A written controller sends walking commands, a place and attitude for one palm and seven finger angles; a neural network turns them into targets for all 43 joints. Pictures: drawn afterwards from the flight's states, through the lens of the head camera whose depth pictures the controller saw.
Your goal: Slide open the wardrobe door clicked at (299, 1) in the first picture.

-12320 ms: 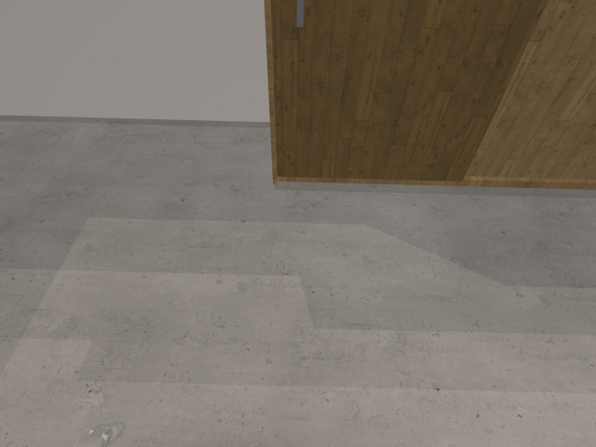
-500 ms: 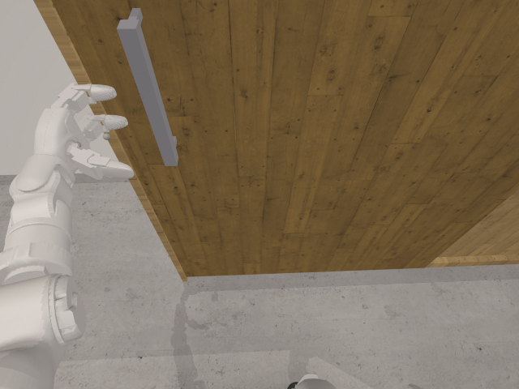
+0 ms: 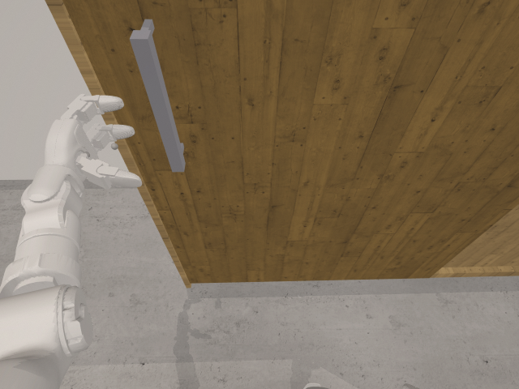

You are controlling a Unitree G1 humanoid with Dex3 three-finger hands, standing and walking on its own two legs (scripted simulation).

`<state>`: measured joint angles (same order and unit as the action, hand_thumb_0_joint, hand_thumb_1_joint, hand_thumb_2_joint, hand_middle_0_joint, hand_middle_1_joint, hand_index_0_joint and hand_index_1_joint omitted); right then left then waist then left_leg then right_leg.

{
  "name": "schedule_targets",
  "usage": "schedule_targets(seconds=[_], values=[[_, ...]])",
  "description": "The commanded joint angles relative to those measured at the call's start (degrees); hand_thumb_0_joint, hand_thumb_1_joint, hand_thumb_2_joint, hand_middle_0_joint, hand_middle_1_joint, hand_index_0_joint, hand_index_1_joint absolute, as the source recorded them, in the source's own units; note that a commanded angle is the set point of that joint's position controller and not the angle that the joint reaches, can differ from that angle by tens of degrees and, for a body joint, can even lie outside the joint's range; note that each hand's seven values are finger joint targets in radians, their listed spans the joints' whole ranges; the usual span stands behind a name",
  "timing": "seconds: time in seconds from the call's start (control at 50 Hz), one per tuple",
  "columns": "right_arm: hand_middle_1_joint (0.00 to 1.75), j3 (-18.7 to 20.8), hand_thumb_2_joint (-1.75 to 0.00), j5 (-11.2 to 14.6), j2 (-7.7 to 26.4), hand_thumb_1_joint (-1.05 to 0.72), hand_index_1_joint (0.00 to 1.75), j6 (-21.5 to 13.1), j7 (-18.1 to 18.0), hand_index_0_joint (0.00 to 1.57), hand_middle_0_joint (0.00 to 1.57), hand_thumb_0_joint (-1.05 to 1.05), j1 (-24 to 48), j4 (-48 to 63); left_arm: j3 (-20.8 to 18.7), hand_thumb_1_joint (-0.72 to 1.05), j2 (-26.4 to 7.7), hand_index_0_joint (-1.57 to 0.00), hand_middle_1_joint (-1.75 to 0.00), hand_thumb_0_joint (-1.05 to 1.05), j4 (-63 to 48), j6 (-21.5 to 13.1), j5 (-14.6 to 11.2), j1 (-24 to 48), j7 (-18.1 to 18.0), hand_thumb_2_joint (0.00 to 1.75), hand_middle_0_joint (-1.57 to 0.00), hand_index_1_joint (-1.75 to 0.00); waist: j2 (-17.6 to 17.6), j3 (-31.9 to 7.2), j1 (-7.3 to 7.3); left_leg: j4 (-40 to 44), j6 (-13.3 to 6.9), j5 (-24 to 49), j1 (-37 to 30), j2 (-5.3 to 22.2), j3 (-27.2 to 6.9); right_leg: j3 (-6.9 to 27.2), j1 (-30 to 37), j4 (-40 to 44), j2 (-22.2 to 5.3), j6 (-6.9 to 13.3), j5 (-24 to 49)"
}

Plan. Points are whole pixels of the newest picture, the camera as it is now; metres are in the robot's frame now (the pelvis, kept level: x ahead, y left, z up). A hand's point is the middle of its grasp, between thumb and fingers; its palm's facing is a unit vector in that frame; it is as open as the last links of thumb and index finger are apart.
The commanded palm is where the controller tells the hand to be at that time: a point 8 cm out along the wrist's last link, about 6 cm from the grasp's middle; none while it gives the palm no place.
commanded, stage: move the hooked fingers beside the handle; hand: left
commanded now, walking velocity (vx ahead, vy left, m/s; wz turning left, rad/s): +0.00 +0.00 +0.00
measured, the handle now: (165, 106) +0.51 +0.15 +0.15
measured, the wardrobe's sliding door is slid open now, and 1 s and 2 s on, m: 0.00 0.00 0.00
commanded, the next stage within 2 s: feel for the door with the fingertips in 0.36 s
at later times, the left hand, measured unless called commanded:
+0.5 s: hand (114, 139) +0.46 +0.22 +0.13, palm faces -0.01 -1.00 +0.02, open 14.0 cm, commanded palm +0.43 +0.26 +0.13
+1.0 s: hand (142, 139) +0.46 +0.18 +0.13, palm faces +0.01 -1.00 -0.02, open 14.0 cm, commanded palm +0.43 +0.23 +0.13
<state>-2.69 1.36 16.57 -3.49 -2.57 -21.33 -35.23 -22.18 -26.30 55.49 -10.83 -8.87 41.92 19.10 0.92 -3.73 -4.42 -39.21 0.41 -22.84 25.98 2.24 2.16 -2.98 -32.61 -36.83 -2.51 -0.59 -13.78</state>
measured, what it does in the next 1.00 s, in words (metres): stands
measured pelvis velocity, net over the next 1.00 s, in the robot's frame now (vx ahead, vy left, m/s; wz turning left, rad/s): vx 0.00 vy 0.00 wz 0.00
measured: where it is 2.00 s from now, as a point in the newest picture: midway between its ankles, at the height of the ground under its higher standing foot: outside the picture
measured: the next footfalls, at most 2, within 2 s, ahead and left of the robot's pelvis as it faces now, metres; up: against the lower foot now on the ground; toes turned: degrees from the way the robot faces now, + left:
none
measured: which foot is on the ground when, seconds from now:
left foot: down 0.00-1.00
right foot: down 0.00-1.00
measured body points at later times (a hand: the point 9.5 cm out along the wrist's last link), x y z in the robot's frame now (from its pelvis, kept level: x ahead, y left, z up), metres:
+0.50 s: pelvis -0.01 +0.00 +0.00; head +0.06 +0.01 +0.44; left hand +0.45 +0.27 +0.13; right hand +0.05 -0.27 -0.11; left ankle -0.04 +0.12 -0.72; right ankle +0.04 -0.13 -0.72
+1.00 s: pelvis +0.00 +0.00 +0.00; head +0.05 -0.01 +0.45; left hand +0.45 +0.23 +0.13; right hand +0.08 -0.26 -0.11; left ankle -0.04 +0.12 -0.72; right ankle +0.04 -0.13 -0.72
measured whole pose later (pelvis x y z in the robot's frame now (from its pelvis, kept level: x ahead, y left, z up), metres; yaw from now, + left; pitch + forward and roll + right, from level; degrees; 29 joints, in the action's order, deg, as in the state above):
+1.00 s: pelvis +0.00 +0.00 +0.00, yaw +0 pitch +9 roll +0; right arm -2.8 0.7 15.6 -4.3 -2.1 -19.8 -35.5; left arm -18.9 -21.5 55.3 -11.6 -6.7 44.8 12.7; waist 1.2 -3.5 -4.7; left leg -39.2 0.5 -22.5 26.0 2.0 2.1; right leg -2.9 -32.8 -37.1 -2.7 -0.5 -13.6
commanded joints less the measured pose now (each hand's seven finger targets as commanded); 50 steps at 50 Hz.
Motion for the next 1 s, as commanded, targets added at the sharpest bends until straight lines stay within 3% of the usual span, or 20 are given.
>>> schedule_targets(seconds=[0.0, 0.08, 0.16, 0.2, 0.24, 0.26, 0.3, 0.34, 0.38, 0.44, 0.46, 0.5, 0.58, 0.62, 0.68, 0.72, 0.84, 0.86, 0.92, 0.98], values=[[0.3, 3.34, -0.9, 0.3, 8.79, -0.9, 0.3, -1.98, -0.98, 0.2, 0.2, 0.0, -3.4, 5.3, -0.98, -0.5, -15.05, -0.3, -1.2, 0.0, -11.64, -4.55, -1.49, 27.94, 0.58, 0.3, -0.3, -1.2, 2.2, -18.9, -0.81, 5.33, -1.6, 14.95, -0.44, -2.19, -1.03, 1.74, 17.03, 1.1, 2.21, 2.42, 15.57], [0.3, 3.53, -0.9, 0.27, 8.83, -0.9, 0.3, -2.27, -1.06, 0.2, 0.2, 0.0, -3.19, 5.68, -1.98, -0.5, -15.57, -0.3, -1.2, 0.0, -14.45, -6.17, -2.95, 26.98, 1.6, 0.3, -0.3, -1.2, 2.2, -23.9, 0.25, 4.5, -1.38, 19.58, -2.69, -2.04, -1.44, 1.83, 19.26, 0.04, 2.36, 2.5, 19.23], [0.3, 3.19, -0.9, 0.47, 8.89, -0.9, 0.3, -2.06, -1.07, 0.2, 0.2, 0.0, -2.88, 5.19, 0.25, -0.5, -13.16, -0.3, -1.2, 0.0, -9.49, -4.54, -2.54, 27.76, 1.73, 0.3, -0.3, -1.2, 1.42, -17.43, -1.12, 5.0, -1.43, 15.6, -0.21, -2.12, -1.6, 1.22, 15.34, 0.91, 2.26, 2.36, 15.54], [0.3, 2.99, -0.9, 0.53, 9.23, -0.9, 0.3, -1.87, -1.06, 0.2, 0.2, 0.0, -2.92, 4.78, -0.58, -0.5, -15.12, -0.3, -1.2, 0.0, -5.51, -3.46, -1.43, 27.87, 1.25, 0.3, -0.3, -1.2, 0.39, -14.29, -1.44, 5.27, -1.49, 11.64, 2.58, -2.21, -1.54, 1.25, 13.63, 1.35, 1.98, 2.26, 12.13], [0.3, 2.93, -0.9, 0.35, 9.49, -0.9, 0.3, -1.71, -1.07, 0.2, 0.2, 0.0, -3.43, 4.82, -1.26, -0.5, -16.77, -0.3, -1.2, 0.0, -4.28, -3.38, -0.73, 29.47, 0.86, 0.3, -0.3, -1.2, -0.65, -14.68, -1.68, 4.99, -1.59, 10.24, 4.22, -2.32, -1.54, 1.7, 13.73, 1.23, 1.8, 2.17, 11.08], [0.3, 2.98, -0.9, 0.21, 9.67, -0.9, 0.3, -1.67, -1.23, 0.2, 0.2, 0.0, -3.67, 4.95, -3.04, -0.5, -19.47, -0.3, -1.2, 0.0, -5.87, -4.32, -0.46, 31.37, 0.6, 0.3, -0.3, -1.2, -0.19, -16.9, -1.31, 4.6, -1.62, 11.38, 3.61, -2.34, -1.74, 1.8, 14.84, 0.5, 1.84, 2.33, 12.08], [0.3, 2.98, -0.9, 0.07, 8.8, -0.9, 0.3, -1.94, -1.02, 0.2, 0.2, 0.0, -3.36, 5.78, -1.26, -0.5, -17.23, -0.3, -1.2, 0.0, -10.33, -6.14, -0.67, 32.98, 0.76, 0.3, -0.3, -1.2, 4.67, -22.3, -0.93, 3.98, -1.42, 14.58, 0.54, -2.61, -1.47, 2.16, 16.29, -0.31, 2.0, 2.47, 14.92], [0.3, 3.17, -0.9, -0.16, 8.82, -0.9, 0.3, -2.22, -0.93, 0.2, 0.2, 0.0, -3.76, 5.73, -2.43, -0.5, -18.51, -0.3, -1.2, 0.0, -13.43, -7.82, -1.13, 33.2, 1.02, 0.3, -0.3, -1.2, 6.53, -27.34, -0.22, 3.1, -1.09, 18.58, -2.25, -2.46, -1.64, 2.45, 17.91, -0.97, 2.25, 2.6, 17.98], [0.3, 3.16, -0.9, -0.06, 9.22, -0.9, 0.3, -2.0, -1.13, 0.2, 0.2, 0.0, -4.23, 5.19, -4.32, -0.5, -20.64, -0.3, -1.2, 0.0, -11.36, -7.9, -1.97, 32.27, 1.38, 0.3, -0.3, -1.2, 2.4, -26.35, -0.52, 3.22, -1.27, 18.21, -0.4, -2.04, -2.03, 2.07, 18.44, -0.96, 2.5, 2.36, 18.12], [0.3, 3.16, -0.9, 0.3, 9.45, -0.9, 0.3, -1.54, -1.06, 0.2, 0.2, 0.0, -4.43, 4.84, -3.71, -0.5, -19.17, -0.3, -1.2, 0.0, -6.48, -5.67, -2.1, 29.26, 2.2, 0.3, -0.3, -1.2, 1.3, -22.03, -0.73, 4.1, -1.39, 16.1, 2.27, -2.13, -1.54, 1.8, 17.65, -0.32, 2.33, 2.21, 17.27], [0.3, 3.16, -0.9, 0.23, 9.49, -0.9, 0.3, -1.47, -1.11, 0.2, 0.2, 0.0, -4.56, 5.14, -3.3, -0.5, -18.78, -0.3, -1.2, 0.0, -6.93, -5.21, -1.78, 28.92, 2.32, 0.3, -0.3, -1.2, 3.14, -22.31, -0.35, 4.24, -1.35, 17.67, 1.21, -2.16, -1.85, 1.52, 17.06, -0.57, 2.36, 2.48, 17.33], [0.3, 3.43, -0.9, 0.15, 8.91, -0.9, 0.3, -1.63, -0.61, 0.2, 0.2, 0.0, -4.69, 5.33, 0.51, -0.5, -13.72, -0.3, -1.2, 0.0, -9.72, -4.19, -1.38, 27.59, 2.37, 0.3, -0.3, -1.2, 7.29, -22.59, -0.26, 4.13, -0.96, 21.27, -1.81, -1.93, -1.96, 1.1, 14.83, -0.26, 2.42, 2.57, 17.53], [0.3, 3.95, -0.9, 0.16, 9.21, -0.9, 0.3, -1.61, -0.2, 0.2, 0.2, 0.0, -4.8, 5.81, 0.48, -0.5, -11.19, -0.3, -1.2, 0.0, -12.38, -3.48, -3.42, 25.32, 1.03, 0.3, -0.3, -1.2, 0.5, -22.39, -0.71, 4.37, -0.95, 21.85, -1.96, -1.23, -2.21, 0.49, 15.48, 0.28, 3.05, 2.29, 17.92], [0.3, 4.1, -0.9, 0.08, 8.96, -0.9, 0.3, -1.83, 0.01, 0.2, 0.2, 0.0, -4.66, 5.53, 1.53, -0.5, -8.47, -0.3, -1.2, 0.0, -12.8, -3.28, -3.95, 26.86, -0.09, 0.3, -0.3, -1.2, 0.39, -20.39, -0.95, 4.91, -0.84, 18.94, -1.39, -1.42, -2.09, 0.33, 14.99, 0.77, 3.01, 2.3, 16.23], [0.3, 4.16, -0.9, -0.19, 8.8, -0.9, 0.3, -1.94, 0.19, 0.2, 0.2, 0.0, -4.67, 5.53, -1.12, -0.5, -11.83, -0.3, -1.2, 0.0, -15.41, -3.92, -2.28, 25.55, -2.91, 0.3, -0.3, -1.2, 2.42, -21.6, 0.58, 4.98, -0.89, 20.34, -1.63, -1.63, -1.99, 0.76, 16.33, 0.35, 2.81, 2.52, 16.73], [0.3, 4.05, -0.9, -0.41, 8.17, -0.9, 0.3, -1.96, 0.55, 0.2, 0.2, 0.0, -4.53, 5.59, -0.53, -0.5, -11.03, -0.3, -1.2, 0.0, -16.71, -4.31, -0.91, 24.89, -4.72, 0.3, -0.3, -1.2, 2.1, -21.33, 0.86, 5.13, -0.95, 20.61, -1.24, -1.74, -1.76, 0.85, 17.18, 0.28, 2.68, 2.52, 17.6], [0.3, 3.81, -0.9, -0.36, 7.53, -0.9, 0.3, -2.34, 0.35, 0.2, 0.2, 0.0, -3.16, 5.38, 0.89, -0.5, -10.02, -0.3, -1.2, 0.0, -18.9, -5.49, 0.65, 28.75, -7.25, 0.3, -0.3, -1.2, 2.95, -21.58, 0.09, 5.53, -0.98, 19.06, -2.29, -1.97, -1.32, 1.27, 18.35, 0.5, 2.64, 2.47, 18.03], [0.3, 3.73, -0.9, -0.41, 7.69, -0.9, 0.3, -2.4, 0.08, 0.2, 0.2, 0.0, -3.32, 5.31, 0.81, -0.5, -10.17, -0.3, -1.2, 0.0, -17.48, -5.42, 0.66, 29.34, -7.37, 0.3, -0.3, -1.2, 1.33, -21.03, -0.3, 5.44, -1.19, 18.91, -2.17, -1.97, -1.48, 1.16, 18.14, 0.57, 2.66, 2.42, 17.81], [0.3, 3.3, -0.9, -0.26, 7.7, -0.9, 0.3, -2.47, -0.24, 0.2, 0.2, 0.0, -3.04, 4.4, 1.62, -0.5, -9.75, -0.3, -1.2, 0.0, -12.69, -4.82, 0.99, 31.17, -6.91, 0.3, -0.3, -1.2, 0.66, -18.61, -1.04, 6.06, -1.24, 14.77, -0.12, -2.23, -1.18, 1.37, 17.62, 1.24, 2.45, 2.3, 15.91], [0.3, 3.32, -0.9, -0.31, 7.66, -0.9, 0.3, -2.77, -0.4, 0.2, 0.2, 0.0, -3.41, 4.17, 2.39, -0.5, -8.82, -0.3, -1.2, 0.0, -10.46, -5.05, 1.21, 32.35, -6.28, 0.3, -0.3, -1.2, 0.76, -19.94, -1.14, 5.68, -1.36, 15.99, -0.64, -2.44, -1.19, 1.35, 17.78, 0.91, 2.35, 2.39, 16.9]])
